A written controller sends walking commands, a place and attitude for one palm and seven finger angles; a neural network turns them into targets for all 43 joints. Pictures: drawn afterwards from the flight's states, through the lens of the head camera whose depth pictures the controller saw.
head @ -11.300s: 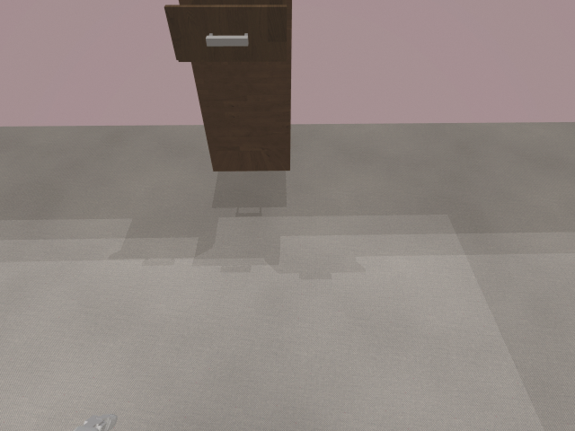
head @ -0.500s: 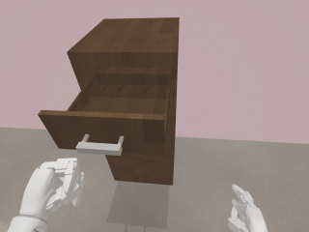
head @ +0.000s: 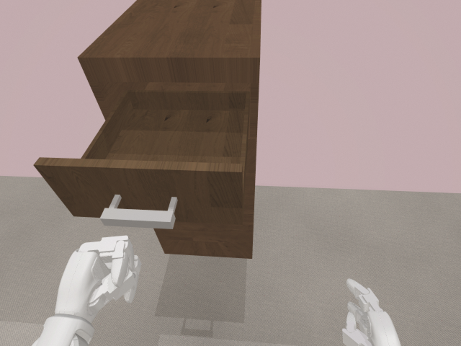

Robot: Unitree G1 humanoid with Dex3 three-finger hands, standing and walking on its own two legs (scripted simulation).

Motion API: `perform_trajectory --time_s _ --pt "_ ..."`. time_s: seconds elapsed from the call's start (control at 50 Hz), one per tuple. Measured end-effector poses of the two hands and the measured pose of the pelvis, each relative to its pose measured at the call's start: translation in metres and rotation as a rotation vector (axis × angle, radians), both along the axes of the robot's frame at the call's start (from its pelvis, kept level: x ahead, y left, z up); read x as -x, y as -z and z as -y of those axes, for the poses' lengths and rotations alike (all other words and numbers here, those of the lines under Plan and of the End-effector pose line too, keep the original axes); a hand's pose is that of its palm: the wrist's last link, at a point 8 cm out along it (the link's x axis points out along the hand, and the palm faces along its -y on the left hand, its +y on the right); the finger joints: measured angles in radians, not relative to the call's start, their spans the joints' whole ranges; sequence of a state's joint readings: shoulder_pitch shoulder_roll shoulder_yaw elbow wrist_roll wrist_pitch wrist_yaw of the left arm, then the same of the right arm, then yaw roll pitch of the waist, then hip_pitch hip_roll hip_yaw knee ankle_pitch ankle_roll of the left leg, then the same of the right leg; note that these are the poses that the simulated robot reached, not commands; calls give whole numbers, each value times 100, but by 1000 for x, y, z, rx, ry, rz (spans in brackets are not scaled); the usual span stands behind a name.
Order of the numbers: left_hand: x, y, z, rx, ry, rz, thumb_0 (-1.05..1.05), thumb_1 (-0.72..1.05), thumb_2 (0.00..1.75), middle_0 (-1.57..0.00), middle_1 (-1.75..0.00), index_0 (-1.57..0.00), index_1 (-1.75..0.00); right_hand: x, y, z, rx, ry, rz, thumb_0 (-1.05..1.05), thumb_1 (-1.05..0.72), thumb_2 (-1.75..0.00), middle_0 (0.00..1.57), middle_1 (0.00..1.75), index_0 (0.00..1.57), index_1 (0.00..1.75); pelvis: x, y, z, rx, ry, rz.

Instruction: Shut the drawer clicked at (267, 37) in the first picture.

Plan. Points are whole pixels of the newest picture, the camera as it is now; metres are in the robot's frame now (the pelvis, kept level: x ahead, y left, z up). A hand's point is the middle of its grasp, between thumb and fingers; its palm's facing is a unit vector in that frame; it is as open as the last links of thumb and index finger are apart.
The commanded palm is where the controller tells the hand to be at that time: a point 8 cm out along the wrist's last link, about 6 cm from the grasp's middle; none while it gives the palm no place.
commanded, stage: bring the fist close to the handle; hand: left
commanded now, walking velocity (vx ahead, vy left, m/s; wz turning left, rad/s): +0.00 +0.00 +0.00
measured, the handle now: (141, 209) +0.34 +0.19 +0.06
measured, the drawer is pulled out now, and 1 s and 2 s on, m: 0.28 0.28 0.20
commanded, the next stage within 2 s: push the drawer shut in 0.84 s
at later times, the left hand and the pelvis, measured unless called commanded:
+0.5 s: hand (144, 265) +0.23 +0.16 +0.06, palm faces -0.02 -1.00 -0.02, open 3.2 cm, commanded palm +0.21 +0.22 +0.06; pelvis -0.01 +0.01 -0.02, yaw +0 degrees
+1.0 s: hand (140, 267) +0.23 +0.16 +0.06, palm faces -0.01 -1.00 -0.03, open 3.2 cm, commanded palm +0.22 +0.22 +0.06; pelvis -0.01 +0.01 -0.02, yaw +0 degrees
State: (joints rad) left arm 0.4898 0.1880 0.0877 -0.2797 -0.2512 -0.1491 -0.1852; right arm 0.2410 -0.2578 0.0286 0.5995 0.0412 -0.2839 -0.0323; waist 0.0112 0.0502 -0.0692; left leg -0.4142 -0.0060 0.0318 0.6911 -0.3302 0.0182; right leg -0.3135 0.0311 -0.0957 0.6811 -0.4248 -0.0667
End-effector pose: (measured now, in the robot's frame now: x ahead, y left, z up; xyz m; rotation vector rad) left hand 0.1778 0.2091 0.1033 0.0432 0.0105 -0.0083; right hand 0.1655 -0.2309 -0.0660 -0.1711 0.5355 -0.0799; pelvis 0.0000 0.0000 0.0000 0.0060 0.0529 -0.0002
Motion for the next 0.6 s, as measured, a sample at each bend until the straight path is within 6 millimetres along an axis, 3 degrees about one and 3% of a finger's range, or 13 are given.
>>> perform_trajectory --time_s 0.48,0.6 --pt "-36 46 -6 16 8 1 1 90 90 -140 -160 -140 -160 16 25 -6 26 13 -123 1 -91 -90 21 30 20 30 5 17 -13 13 4 -84" --pt "-40 45 -1 17 21 11 1 90 90 -140 -160 -139 -160 20 27 -8 15 29 -139 1 -91 -90 21 30 20 30 5 18 -14 11 14 -90"
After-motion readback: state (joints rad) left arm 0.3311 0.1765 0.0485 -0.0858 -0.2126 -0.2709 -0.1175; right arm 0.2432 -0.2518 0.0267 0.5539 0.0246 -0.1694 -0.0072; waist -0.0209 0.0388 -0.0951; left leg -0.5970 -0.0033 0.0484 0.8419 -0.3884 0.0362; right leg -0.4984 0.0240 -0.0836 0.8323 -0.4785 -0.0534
